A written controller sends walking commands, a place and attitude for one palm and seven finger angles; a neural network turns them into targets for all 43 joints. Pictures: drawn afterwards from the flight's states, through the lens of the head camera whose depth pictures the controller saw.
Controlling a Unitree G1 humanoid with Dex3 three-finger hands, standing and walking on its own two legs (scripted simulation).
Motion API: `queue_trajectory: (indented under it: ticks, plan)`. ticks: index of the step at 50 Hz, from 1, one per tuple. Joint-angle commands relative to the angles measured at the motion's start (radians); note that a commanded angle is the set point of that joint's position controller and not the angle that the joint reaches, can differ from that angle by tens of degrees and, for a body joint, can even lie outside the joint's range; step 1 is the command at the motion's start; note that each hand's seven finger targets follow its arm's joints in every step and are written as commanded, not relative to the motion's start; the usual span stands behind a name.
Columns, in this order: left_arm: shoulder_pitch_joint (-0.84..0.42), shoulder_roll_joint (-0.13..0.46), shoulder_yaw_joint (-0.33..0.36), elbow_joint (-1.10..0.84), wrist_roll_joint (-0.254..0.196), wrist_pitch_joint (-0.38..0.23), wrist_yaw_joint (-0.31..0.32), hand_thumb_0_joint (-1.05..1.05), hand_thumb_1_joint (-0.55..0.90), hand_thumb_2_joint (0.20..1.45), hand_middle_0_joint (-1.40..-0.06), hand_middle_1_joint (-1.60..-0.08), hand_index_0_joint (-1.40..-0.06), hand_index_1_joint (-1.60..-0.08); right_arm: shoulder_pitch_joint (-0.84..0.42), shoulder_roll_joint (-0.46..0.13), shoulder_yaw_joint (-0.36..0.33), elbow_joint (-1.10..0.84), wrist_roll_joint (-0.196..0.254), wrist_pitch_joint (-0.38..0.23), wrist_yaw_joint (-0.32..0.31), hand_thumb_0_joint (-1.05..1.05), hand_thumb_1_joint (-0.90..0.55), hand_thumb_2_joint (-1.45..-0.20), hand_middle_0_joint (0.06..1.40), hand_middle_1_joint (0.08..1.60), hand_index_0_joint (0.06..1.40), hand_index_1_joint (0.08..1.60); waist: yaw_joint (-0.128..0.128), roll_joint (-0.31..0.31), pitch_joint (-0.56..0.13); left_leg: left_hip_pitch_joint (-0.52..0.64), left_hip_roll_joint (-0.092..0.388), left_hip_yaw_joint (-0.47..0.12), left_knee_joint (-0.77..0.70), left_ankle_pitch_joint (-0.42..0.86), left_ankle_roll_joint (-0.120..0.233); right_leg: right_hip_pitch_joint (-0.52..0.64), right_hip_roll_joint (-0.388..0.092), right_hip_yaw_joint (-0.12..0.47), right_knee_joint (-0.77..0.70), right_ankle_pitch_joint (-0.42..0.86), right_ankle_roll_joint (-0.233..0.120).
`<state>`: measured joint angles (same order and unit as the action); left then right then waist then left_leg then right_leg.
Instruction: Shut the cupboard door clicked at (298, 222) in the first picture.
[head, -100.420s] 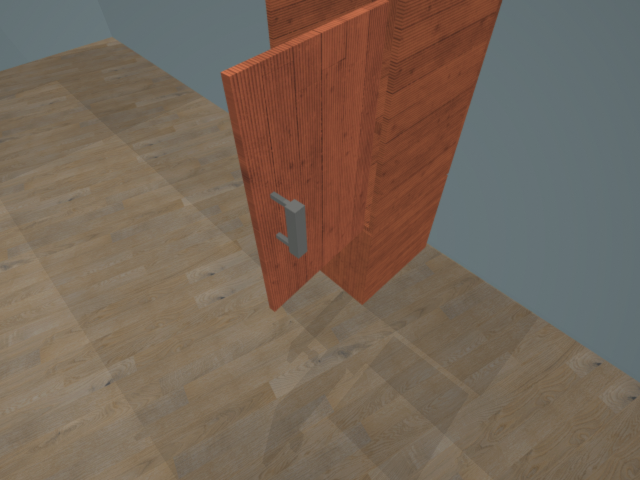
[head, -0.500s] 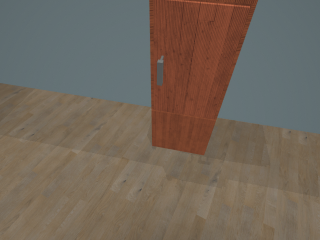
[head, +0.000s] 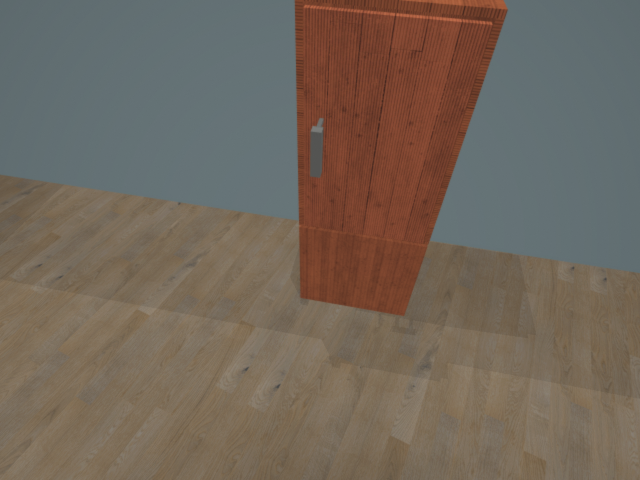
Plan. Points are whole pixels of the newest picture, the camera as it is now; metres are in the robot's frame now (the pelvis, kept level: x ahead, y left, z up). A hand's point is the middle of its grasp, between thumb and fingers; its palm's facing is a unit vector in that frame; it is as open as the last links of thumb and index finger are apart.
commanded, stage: look to check the result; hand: left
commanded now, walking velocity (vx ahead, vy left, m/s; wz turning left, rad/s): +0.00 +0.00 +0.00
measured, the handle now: (318, 147) +0.85 +0.05 -0.05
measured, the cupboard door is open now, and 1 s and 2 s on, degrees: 0 0 0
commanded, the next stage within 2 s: stand and wait in 0.50 s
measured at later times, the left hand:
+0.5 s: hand out of the picture -0.01 +0.16 -0.18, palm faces +0.03 -0.98 -0.18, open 7.4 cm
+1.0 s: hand out of the picture +0.01 +0.16 -0.18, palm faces +0.03 -0.98 -0.19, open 7.4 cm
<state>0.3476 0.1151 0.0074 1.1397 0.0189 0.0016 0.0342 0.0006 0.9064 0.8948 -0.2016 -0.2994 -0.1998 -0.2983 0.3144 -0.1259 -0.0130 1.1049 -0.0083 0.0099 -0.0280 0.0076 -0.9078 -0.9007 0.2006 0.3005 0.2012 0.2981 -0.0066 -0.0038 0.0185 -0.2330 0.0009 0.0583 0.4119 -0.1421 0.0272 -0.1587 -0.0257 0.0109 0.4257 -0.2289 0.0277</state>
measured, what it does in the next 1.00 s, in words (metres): stands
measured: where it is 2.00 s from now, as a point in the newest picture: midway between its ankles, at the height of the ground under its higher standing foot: outside the picture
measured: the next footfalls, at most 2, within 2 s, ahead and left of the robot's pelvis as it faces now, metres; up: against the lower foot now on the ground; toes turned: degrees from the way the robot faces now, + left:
none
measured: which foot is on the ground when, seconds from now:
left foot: down 0.00-1.00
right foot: down 0.00-1.00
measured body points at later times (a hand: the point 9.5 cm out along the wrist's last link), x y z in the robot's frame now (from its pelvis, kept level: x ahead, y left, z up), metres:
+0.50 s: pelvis +0.01 -0.01 +0.00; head +0.01 +0.00 +0.45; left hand -0.01 +0.21 -0.16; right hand -0.01 -0.22 -0.16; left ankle +0.05 +0.10 -0.74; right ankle +0.00 -0.14 -0.74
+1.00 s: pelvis +0.03 -0.01 +0.00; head +0.04 -0.01 +0.45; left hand +0.01 +0.21 -0.16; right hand +0.03 -0.24 -0.16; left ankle +0.05 +0.10 -0.74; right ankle +0.00 -0.14 -0.74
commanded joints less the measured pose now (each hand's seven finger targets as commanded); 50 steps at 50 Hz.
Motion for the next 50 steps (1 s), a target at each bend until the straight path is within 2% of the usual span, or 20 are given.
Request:
queue_trajectory:
  ticks: [1, 8, 14, 26, 30, 38, 41, 44, 50]
  plan:
    - [0.077, 0.101, 0.019, -0.016, 0.000, -0.009, 0.004, 0.000, 0.900, 0.900, -0.200, -0.300, -0.200, -0.300, 0.066, -0.098, -0.015, -0.022, -0.006, -0.012, -0.007, 0.000, -0.900, -0.900, 0.200, 0.300, 0.200, 0.300, -0.003, -0.003, 0.096, 0.014, 0.085, -0.116, -0.111, -0.148, 0.000, -0.121, -0.048, 0.060, -0.107, -0.051, -0.054]
    - [0.071, 0.105, 0.022, -0.020, -0.001, -0.007, 0.004, 0.000, 0.900, 0.900, -0.200, -0.300, -0.200, -0.300, 0.068, -0.099, -0.015, -0.018, -0.005, -0.012, -0.007, 0.000, -0.900, -0.900, 0.200, 0.300, 0.200, 0.300, 0.000, 0.011, 0.102, 0.005, 0.089, -0.123, -0.120, -0.168, 0.000, -0.113, -0.045, 0.059, -0.104, -0.055, -0.055]
    - [0.068, 0.116, 0.022, -0.023, -0.002, -0.011, 0.004, 0.000, 0.900, 0.900, -0.200, -0.300, -0.200, -0.300, 0.067, -0.106, -0.016, -0.018, -0.004, -0.011, -0.006, 0.000, -0.900, -0.900, 0.200, 0.300, 0.200, 0.300, 0.000, -0.016, 0.095, 0.033, 0.084, -0.108, -0.097, -0.121, 0.000, -0.123, -0.049, 0.064, -0.114, -0.058, -0.058]
    - [0.048, 0.117, 0.024, -0.021, -0.002, -0.009, 0.003, 0.000, 0.900, 0.900, -0.200, -0.300, -0.200, -0.300, 0.051, -0.109, -0.013, -0.016, -0.005, -0.016, -0.008, 0.000, -0.900, -0.900, 0.200, 0.300, 0.200, 0.300, -0.001, 0.018, 0.087, 0.038, 0.093, -0.115, -0.111, -0.113, -0.001, -0.095, -0.049, 0.062, -0.108, -0.019, -0.058]
    - [0.042, 0.127, 0.024, -0.023, -0.002, -0.011, 0.002, 0.000, 0.900, 0.900, -0.200, -0.300, -0.200, -0.300, 0.044, -0.116, -0.015, -0.018, -0.004, -0.018, -0.009, 0.000, -0.900, -0.900, 0.200, 0.300, 0.200, 0.300, -0.002, -0.009, 0.080, 0.051, 0.093, -0.110, -0.100, -0.073, 0.001, -0.088, -0.053, 0.062, -0.110, 0.003, -0.058]
    - [0.031, 0.126, 0.024, -0.023, -0.002, -0.010, 0.001, 0.000, 0.900, 0.900, -0.200, -0.300, -0.200, -0.300, 0.031, -0.124, -0.014, -0.018, -0.005, -0.018, -0.009, 0.000, -0.900, -0.900, 0.200, 0.300, 0.200, 0.300, -0.002, 0.003, 0.090, 0.053, 0.093, -0.114, -0.110, -0.083, -0.002, -0.086, -0.051, 0.064, -0.111, 0.000, -0.057]
    - [0.027, 0.129, 0.025, -0.023, -0.002, -0.010, 0.001, 0.000, 0.900, 0.900, -0.200, -0.300, -0.200, -0.300, 0.027, -0.124, -0.012, -0.018, -0.005, -0.020, -0.009, 0.000, -0.900, -0.900, 0.200, 0.300, 0.200, 0.300, -0.001, 0.009, 0.076, 0.061, 0.095, -0.110, -0.105, -0.057, -0.001, -0.073, -0.053, 0.061, -0.109, 0.019, -0.057]
    - [0.032, 0.142, 0.028, -0.025, -0.002, -0.015, 0.000, 0.000, 0.900, 0.900, -0.200, -0.300, -0.200, -0.300, 0.016, -0.140, -0.015, -0.023, -0.001, -0.023, -0.010, 0.000, -0.900, -0.900, 0.200, 0.300, 0.200, 0.300, 0.004, -0.014, 0.050, 0.090, 0.097, -0.104, -0.086, 0.003, 0.003, -0.062, -0.054, 0.062, -0.112, 0.051, -0.057]
    - [0.016, 0.143, 0.026, -0.023, -0.003, -0.015, 0.001, 0.000, 0.900, 0.900, -0.200, -0.300, -0.200, -0.300, 0.004, -0.140, -0.013, -0.016, -0.004, -0.023, -0.010, 0.000, -0.900, -0.900, 0.200, 0.300, 0.200, 0.300, 0.001, -0.003, 0.060, 0.091, 0.097, -0.102, -0.083, 0.037, 0.001, -0.053, -0.059, 0.064, -0.116, 0.069, -0.057]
